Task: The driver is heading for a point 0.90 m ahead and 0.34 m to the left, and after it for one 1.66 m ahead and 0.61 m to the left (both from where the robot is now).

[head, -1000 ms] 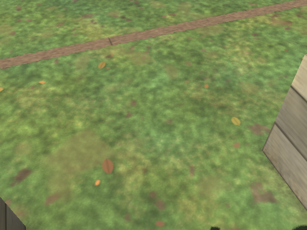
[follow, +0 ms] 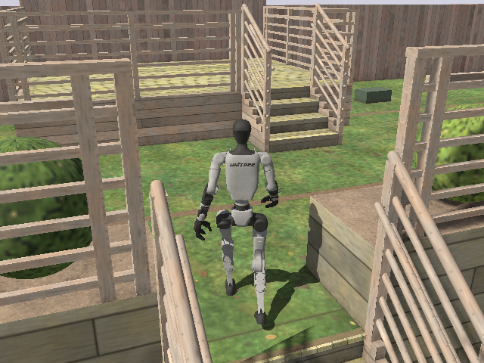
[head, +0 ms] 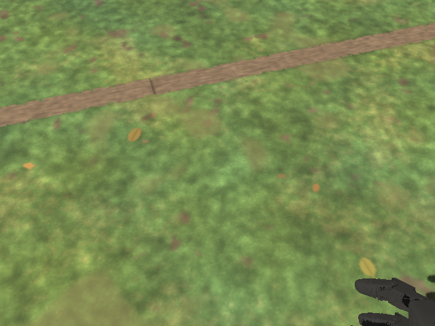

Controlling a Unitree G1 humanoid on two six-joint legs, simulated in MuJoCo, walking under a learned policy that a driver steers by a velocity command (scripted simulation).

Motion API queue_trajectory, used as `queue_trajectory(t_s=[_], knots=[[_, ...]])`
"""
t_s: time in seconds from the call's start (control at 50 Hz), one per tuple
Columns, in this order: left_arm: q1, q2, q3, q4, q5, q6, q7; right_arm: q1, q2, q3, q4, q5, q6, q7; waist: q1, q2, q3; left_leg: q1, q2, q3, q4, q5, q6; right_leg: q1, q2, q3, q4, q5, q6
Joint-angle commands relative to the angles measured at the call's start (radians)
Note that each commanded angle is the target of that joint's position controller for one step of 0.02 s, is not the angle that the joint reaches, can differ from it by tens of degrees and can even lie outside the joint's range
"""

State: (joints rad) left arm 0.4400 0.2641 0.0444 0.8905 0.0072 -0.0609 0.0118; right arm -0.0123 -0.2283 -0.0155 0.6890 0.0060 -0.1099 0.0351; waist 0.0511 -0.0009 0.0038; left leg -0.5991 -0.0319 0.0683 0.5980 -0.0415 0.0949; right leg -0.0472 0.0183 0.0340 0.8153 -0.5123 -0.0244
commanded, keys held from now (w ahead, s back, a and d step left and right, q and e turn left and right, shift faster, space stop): w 0.16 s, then w+q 0.84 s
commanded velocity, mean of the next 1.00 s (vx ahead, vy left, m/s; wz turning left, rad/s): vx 0.50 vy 0.00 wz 0.36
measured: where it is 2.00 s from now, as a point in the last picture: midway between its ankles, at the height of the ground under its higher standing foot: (182, 223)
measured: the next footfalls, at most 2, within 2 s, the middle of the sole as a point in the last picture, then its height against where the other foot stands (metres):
right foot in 0.46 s outside the picture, level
left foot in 0.98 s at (181, 265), level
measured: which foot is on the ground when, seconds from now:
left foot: down 0.00-0.46, up 0.48-0.96, down 0.98-1.00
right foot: up 0.00-0.44, down 0.46-0.96, up 0.98-1.00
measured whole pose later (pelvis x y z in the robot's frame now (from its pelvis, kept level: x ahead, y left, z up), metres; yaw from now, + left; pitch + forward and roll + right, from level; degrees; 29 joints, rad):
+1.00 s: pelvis +0.53 +0.05 +0.01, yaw +26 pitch +2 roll -2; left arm 0.31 0.29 0.09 0.85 -0.01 -0.06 0.02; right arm 0.05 -0.27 -0.07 0.64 0.03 -0.02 0.04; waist 0.05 0.02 0.05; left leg -0.53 -0.01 0.06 0.65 -0.16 0.11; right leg -0.04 -0.10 -0.22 0.72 -0.51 0.05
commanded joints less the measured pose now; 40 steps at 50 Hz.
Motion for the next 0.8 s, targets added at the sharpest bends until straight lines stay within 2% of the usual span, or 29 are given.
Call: queue_trajectory(t_s=[0.02,0.04,0.06,0.08,0.1,0.14,0.16,0.18,0.22,0.26,0.3,0.34,0.4,0.42,0.44,0.46,0.48,0.5,0.52,0.54,0.56,0.6,0.64,0.68,0.74,0.8], knots=[[0.029,0.091,0.013,-0.113,-0.042,-0.058,-0.021,0.391,-0.185,-0.073,0.051,-0.001,0.015,-0.035,-0.179,0.198,-0.379,0.981,0.376,-0.761,-0.269,-0.346,0.249,-0.737,-0.011,0.124,0.69,0.039,0.001],[-0.101,0.115,0.012,-0.155,-0.046,-0.066,-0.017,0.299,-0.147,-0.063,0.038,0.003,0.021,-0.043,-0.164,0.087,-0.229,0.766,0.335,-0.598,-0.309,-0.32,0.203,-0.737,-0.063,0.079,0.649,0.139,-0.005],[-0.161,0.107,0.013,-0.177,-0.038,-0.066,-0.009,0.236,-0.135,-0.057,0.037,-0.011,0.019,-0.038,-0.118,0.001,-0.146,0.585,0.309,-0.515,-0.343,-0.241,0.186,-0.708,-0.102,0.053,0.595,0.198,-0.006],[-0.154,0.11,0.02,-0.184,-0.029,-0.055,0.0,0.2,-0.112,-0.051,0.036,-0.025,0.012,-0.032,-0.073,-0.002,-0.106,0.45,0.269,-0.445,-0.368,-0.159,0.173,-0.638,-0.137,0.058,0.542,0.235,-0.008],[-0.112,0.102,0.024,-0.172,-0.037,-0.035,0.007,0.182,-0.093,-0.044,0.041,-0.028,0.006,-0.016,-0.041,0.033,-0.08,0.375,0.242,-0.39,-0.406,-0.141,0.177,-0.587,-0.152,0.063,0.522,0.256,-0.008],[-0.094,0.052,0.011,-0.182,-0.019,-0.011,0.011,0.208,-0.101,-0.045,0.081,-0.012,-0.005,-0.01,-0.014,0.048,-0.036,0.287,0.234,-0.332,-0.451,-0.114,0.204,-0.585,-0.166,0.044,0.459,0.268,0.016],[-0.129,0.045,0.008,-0.199,-0.013,-0.004,0.013,0.222,-0.115,-0.047,0.096,-0.01,-0.006,-0.015,-0.01,0.041,-0.009,0.263,0.236,-0.305,-0.465,-0.076,0.209,-0.616,-0.18,0.045,0.411,0.289,0.028],[-0.179,0.054,0.007,-0.22,-0.005,-0.004,0.016,0.235,-0.13,-0.05,0.102,-0.008,-0.006,-0.02,-0.019,0.024,0.003,0.258,0.224,-0.283,-0.472,-0.036,0.205,-0.639,-0.187,0.039,0.341,0.332,0.039],[-0.26,0.049,0.003,-0.244,0.003,-0.012,0.018,0.255,-0.155,-0.056,0.103,0.001,-0.001,-0.028,-0.042,0.004,-0.001,0.283,0.191,-0.24,-0.466,0.014,0.183,-0.631,-0.174,0.028,0.152,0.457,0.051],[-0.353,0.022,-0.009,-0.267,0.001,-0.024,0.009,0.286,-0.176,-0.062,0.11,0.012,0.006,-0.038,-0.073,0.003,-0.004,0.28,0.162,-0.198,-0.45,0.036,0.151,-0.548,-0.128,0.007,-0.046,0.555,0.06],[-0.418,0.029,-0.008,-0.279,-0.013,-0.028,-0.002,0.334,-0.199,-0.067,0.122,0.022,0.016,-0.041,-0.105,0.028,-0.006,0.327,0.171,-0.207,-0.421,0.016,0.145,-0.509,-0.09,-0.005,-0.15,0.595,0.082],[-0.473,0.05,-0.004,-0.298,-0.021,-0.036,-0.012,0.37,-0.202,-0.068,0.131,0.031,0.027,-0.042,-0.126,0.041,-0.002,0.392,0.2,-0.256,-0.377,-0.036,0.139,-0.503,-0.074,0.012,-0.228,0.568,0.08],[-0.464,0.095,0.017,-0.309,-0.024,-0.053,-0.025,0.386,-0.204,-0.073,0.139,0.027,0.045,-0.048,-0.106,0.085,-0.013,0.463,0.227,-0.335,-0.282,-0.101,0.108,-0.429,-0.059,0.023,-0.329,0.459,0.049],[-0.403,0.102,0.025,-0.295,-0.027,-0.058,-0.023,0.376,-0.201,-0.074,0.137,0.024,0.053,-0.05,-0.067,0.094,-0.028,0.455,0.214,-0.337,-0.225,-0.079,0.088,-0.344,-0.05,0.009,-0.368,0.437,0.031],[-0.286,0.136,0.043,-0.264,-0.018,-0.062,-0.018,0.38,-0.168,-0.065,0.13,0.014,0.056,-0.048,-0.02,0.09,-0.098,0.405,0.158,-0.305,-0.091,-0.04,0.06,-0.164,-0.07,0.011,-0.374,0.417,-0.005],[-0.106,0.211,0.066,-0.235,-0.001,-0.067,-0.009,0.369,-0.091,-0.042,0.101,-0.005,0.049,-0.044,0.049,-0.019,-0.251,0.257,0.085,-0.234,0.211,-0.201,0.015,0.11,-0.256,0.186,-0.342,0.447,-0.069],[-0.047,0.273,0.085,-0.213,0.004,-0.053,-0.01,0.48,-0.034,-0.025,0.064,0.017,0.027,-0.041,0.008,-0.321,-0.361,-0.106,-0.019,-0.134,0.519,-0.516,-0.042,0.407,-0.456,0.596,-0.432,0.238,-0.213],[-0.035,0.186,0.067,-0.22,0.0,-0.052,-0.01,0.454,-0.123,-0.047,0.082,0.033,0.021,-0.044,0.039,-0.23,-0.326,-0.23,0.029,-0.217,0.678,-0.505,-0.051,0.382,-0.46,0.698,-0.497,0.054,-0.231],[-0.082,0.132,0.051,-0.222,-0.003,-0.053,-0.005,0.363,-0.173,-0.066,0.064,0.034,0.023,-0.046,0.048,-0.138,-0.206,-0.267,0.062,-0.22,0.721,-0.404,-0.053,0.278,-0.424,0.546,-0.508,0.08,-0.192],[-0.151,0.101,0.038,-0.232,0.0,-0.053,-0.006,0.314,-0.173,-0.071,0.052,0.026,0.031,-0.048,0.021,-0.087,-0.137,-0.236,0.099,-0.198,0.711,-0.315,-0.06,0.154,-0.375,0.409,-0.529,0.193,-0.17],[-0.202,0.074,0.032,-0.224,0.001,-0.051,-0.009,0.288,-0.166,-0.077,0.04,0.018,0.039,-0.048,-0.008,-0.09,-0.078,-0.208,0.121,-0.199,0.666,-0.262,-0.063,0.056,-0.334,0.318,-0.56,0.283,-0.157],[-0.229,0.059,0.034,-0.21,0.005,-0.056,-0.007,0.29,-0.128,-0.078,0.024,0.026,0.058,-0.041,-0.045,-0.117,-0.031,-0.138,0.149,-0.189,0.616,-0.208,-0.073,-0.05,-0.288,0.186,-0.618,0.379,-0.137],[-0.219,0.074,0.043,-0.192,0.002,-0.061,-0.004,0.274,-0.097,-0.074,0.008,0.027,0.073,-0.036,-0.056,-0.092,-0.012,-0.152,0.153,-0.183,0.581,-0.17,-0.084,-0.068,-0.285,0.102,-0.643,0.481,-0.144],[-0.212,0.095,0.054,-0.174,0.007,-0.056,0.0,0.243,-0.09,-0.073,-0.009,0.031,0.076,-0.035,-0.059,-0.086,-0.005,-0.181,0.151,-0.181,0.502,-0.117,-0.096,-0.056,-0.281,0.029,-0.642,0.588,-0.148],[-0.203,0.118,0.063,-0.155,0.011,-0.051,0.008,0.169,-0.078,-0.064,-0.025,0.025,0.076,-0.019,-0.038,-0.073,0.008,-0.152,0.152,-0.148,0.321,0.024,-0.095,-0.047,-0.261,-0.074,-0.646,0.592,-0.131],[-0.167,0.144,0.07,-0.129,-0.003,-0.047,0.014,0.056,-0.064,-0.054,-0.064,0.019,0.076,-0.002,0.009,-0.054,0.045,-0.121,0.138,-0.092,0.18,0.089,-0.077,-0.018,-0.274,-0.137,-0.653,0.587,-0.123]])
